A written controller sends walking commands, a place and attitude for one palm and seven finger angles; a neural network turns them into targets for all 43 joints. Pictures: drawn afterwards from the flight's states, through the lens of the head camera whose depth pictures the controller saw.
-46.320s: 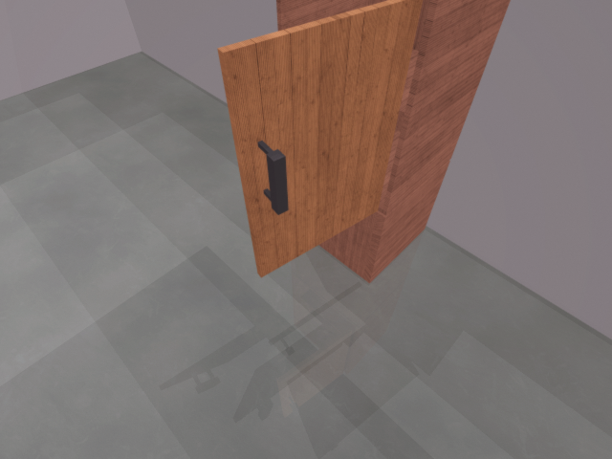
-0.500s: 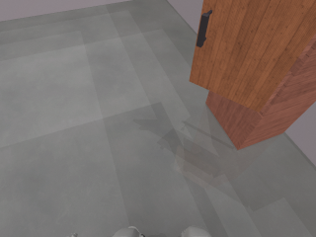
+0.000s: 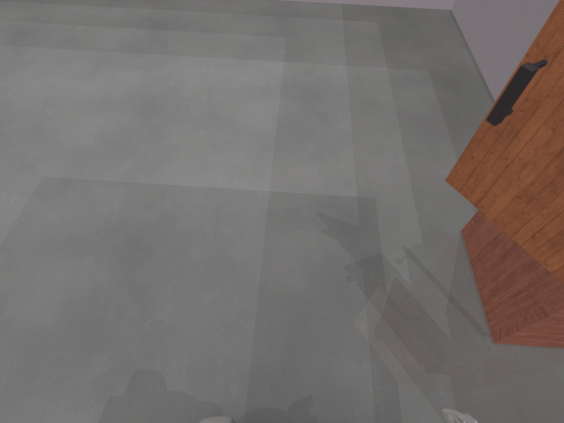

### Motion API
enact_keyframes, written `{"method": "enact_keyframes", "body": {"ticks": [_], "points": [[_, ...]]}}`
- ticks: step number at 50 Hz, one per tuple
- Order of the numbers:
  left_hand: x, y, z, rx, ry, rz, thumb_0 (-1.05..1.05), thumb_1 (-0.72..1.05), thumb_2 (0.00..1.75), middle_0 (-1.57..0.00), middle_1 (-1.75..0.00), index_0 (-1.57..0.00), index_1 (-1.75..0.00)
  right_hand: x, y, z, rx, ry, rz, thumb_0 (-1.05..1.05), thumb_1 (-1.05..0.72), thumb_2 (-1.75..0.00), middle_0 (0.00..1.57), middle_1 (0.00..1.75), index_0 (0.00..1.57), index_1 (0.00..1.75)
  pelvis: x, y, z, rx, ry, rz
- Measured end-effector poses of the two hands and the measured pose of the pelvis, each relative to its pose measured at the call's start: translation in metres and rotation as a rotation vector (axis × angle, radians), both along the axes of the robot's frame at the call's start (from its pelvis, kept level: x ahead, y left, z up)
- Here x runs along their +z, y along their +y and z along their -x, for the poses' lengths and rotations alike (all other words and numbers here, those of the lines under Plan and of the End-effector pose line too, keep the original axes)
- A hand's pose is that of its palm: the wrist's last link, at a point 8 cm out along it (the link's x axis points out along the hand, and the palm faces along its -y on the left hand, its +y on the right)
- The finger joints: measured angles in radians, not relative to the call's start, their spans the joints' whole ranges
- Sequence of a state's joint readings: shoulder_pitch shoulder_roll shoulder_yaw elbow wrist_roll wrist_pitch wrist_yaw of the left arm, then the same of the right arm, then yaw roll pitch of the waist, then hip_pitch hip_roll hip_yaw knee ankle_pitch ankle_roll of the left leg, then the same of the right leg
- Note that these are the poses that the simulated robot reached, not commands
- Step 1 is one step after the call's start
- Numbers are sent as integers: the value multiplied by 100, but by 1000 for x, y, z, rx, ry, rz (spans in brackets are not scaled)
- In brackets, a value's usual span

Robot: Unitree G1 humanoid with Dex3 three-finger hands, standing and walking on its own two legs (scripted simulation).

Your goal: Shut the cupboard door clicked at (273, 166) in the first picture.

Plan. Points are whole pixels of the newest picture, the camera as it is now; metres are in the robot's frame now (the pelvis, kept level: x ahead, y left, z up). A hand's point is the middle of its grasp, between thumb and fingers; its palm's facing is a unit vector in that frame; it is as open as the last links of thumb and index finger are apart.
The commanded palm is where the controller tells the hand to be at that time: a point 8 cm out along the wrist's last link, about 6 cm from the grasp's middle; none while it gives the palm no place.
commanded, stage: walk to a spot facing it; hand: left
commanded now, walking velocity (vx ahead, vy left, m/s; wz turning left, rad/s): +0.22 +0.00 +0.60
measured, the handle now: (517, 92) +0.76 -0.47 +0.02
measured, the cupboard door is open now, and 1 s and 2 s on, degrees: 35 35 35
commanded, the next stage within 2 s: turn to face it in 0.56 s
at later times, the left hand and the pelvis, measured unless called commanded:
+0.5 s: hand out of the picture +0.03 +0.16 -0.14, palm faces +0.34 -0.91 -0.25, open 7.4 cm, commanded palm none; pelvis +0.07 -0.03 +0.02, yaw +20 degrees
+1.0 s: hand out of the picture +0.12 +0.22 -0.16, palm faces +0.41 -0.88 -0.23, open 7.4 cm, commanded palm none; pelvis +0.17 +0.03 +0.00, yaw +20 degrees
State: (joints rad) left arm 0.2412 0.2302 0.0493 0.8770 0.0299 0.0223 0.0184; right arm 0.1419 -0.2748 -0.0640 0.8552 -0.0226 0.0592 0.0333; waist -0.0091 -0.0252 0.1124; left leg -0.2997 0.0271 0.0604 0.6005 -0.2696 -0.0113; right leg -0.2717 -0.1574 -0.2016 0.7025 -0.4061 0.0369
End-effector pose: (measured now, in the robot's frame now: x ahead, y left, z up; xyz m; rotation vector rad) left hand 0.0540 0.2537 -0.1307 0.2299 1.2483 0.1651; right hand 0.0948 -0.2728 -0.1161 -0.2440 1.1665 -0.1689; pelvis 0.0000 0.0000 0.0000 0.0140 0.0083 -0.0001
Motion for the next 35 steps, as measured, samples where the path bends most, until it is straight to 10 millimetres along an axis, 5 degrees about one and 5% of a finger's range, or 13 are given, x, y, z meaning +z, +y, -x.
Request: {"method": "enact_keyframes", "body": {"ticks": [5, 12, 17, 25, 31, 35], "points": [[-2, 14, 27, 88, 67, -13, 1, 91, 90, -20, -30, -20, -30, 5, 17, -19, 84, -18, 3, 0, -91, -90, 20, 30, 20, 30, 3, -2, 0, 53, -4, -3], [22, 5, 14, 135, -25, -31, 1, 91, 90, -19, -30, -19, -30, -6, 15, -22, 138, 48, -48, 0, -90, -90, 21, 30, 21, 30, 9, -20, -15, 135, -7, 11], [26, -12, 18, 210, -92, -67, 0, 91, 90, -20, -30, -20, -30, -22, 2, -44, 190, 107, -62, 1, -90, -90, 21, 30, 21, 30, 3, -34, -33, 225, -16, 3], [28, -47, 47, 365, 25, 14, 0, 91, 90, -20, -30, -20, -30, 2, 27, -118, 306, 82, -79, 1, -91, -90, 20, 30, 20, 30, 23, -28, -68, 352, 4, -13], [11, -57, 74, 513, 102, 87, 0, 90, 90, -20, -30, -20, -30, 6, 86, -191, 479, 45, -71, 1, -91, -90, 20, 30, 20, 30, 17, -6, -91, 445, 1, -6], [-12, -44, 90, 571, 175, 122, 0, 90, 90, -20, -30, -20, -30, 0, 130, -237, 560, -70, -60, 1, -91, -90, 20, 30, 20, 30, -3, 19, -106, 472, -8, 10]]}}
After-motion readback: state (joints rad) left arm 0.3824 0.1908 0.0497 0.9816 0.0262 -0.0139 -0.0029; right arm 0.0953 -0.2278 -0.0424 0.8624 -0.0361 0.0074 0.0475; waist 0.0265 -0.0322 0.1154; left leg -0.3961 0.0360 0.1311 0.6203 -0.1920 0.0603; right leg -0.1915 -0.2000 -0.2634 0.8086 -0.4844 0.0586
